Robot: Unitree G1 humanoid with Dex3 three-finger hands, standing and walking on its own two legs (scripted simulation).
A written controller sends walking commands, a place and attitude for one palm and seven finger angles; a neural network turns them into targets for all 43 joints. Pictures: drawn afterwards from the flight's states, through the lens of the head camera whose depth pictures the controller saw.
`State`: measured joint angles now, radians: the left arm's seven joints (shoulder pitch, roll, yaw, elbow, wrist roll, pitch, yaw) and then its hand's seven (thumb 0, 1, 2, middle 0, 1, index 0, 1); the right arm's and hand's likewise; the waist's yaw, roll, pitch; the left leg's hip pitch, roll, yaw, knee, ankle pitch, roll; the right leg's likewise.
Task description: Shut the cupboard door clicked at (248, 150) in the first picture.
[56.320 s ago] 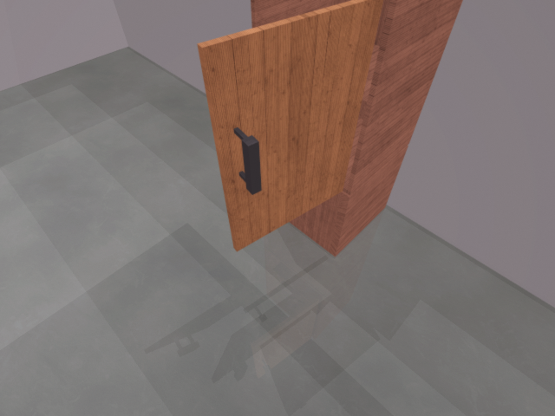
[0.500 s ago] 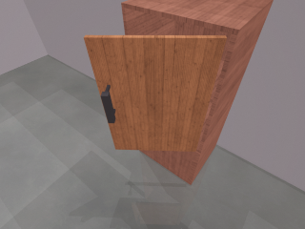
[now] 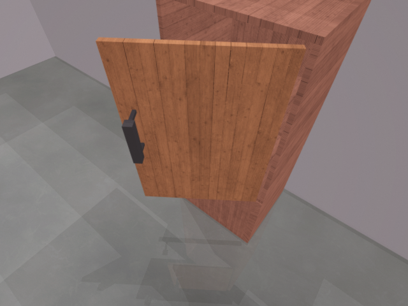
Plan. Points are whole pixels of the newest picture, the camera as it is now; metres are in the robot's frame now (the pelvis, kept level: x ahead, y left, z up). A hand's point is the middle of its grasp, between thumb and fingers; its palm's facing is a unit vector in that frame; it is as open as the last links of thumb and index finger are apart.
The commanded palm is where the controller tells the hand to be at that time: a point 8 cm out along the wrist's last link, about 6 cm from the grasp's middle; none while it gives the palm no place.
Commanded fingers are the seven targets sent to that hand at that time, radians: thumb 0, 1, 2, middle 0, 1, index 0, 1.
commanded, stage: shuffle to correct the standing spot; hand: left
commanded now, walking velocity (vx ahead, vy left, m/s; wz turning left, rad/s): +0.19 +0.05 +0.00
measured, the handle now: (136, 137) +0.51 +0.22 +0.01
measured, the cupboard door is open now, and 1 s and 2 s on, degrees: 35 35 35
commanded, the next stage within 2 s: come to a stop and stand still in 0.04 s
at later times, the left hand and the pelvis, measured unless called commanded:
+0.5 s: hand out of the picture +0.08 +0.20 -0.17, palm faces +0.02 -0.97 -0.24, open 7.3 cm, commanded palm none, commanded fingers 0.00 0.90 0.90 -0.20 -0.30 -0.20 -0.30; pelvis +0.05 +0.01 +0.00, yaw -1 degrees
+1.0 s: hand out of the picture +0.02 +0.19 -0.16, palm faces -0.04 -0.97 -0.23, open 7.3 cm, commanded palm none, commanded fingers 0.00 0.90 0.90 -0.20 -0.30 -0.20 -0.30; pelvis -0.01 +0.01 +0.00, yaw -3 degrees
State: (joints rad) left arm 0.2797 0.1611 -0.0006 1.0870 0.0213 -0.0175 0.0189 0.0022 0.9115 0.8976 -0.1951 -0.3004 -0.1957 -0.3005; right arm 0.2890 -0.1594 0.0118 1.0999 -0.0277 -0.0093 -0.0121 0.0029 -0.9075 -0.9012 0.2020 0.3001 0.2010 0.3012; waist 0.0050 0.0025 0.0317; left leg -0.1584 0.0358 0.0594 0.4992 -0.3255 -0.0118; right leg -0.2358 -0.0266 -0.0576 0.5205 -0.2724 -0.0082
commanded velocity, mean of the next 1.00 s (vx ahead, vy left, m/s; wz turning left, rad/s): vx -0.03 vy -0.01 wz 0.00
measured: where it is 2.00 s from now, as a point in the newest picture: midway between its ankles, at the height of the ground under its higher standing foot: outside the picture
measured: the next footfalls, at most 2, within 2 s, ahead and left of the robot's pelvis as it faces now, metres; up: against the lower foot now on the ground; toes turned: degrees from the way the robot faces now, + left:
none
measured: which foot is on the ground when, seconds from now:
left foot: down 0.00-1.00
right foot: down 0.00-1.00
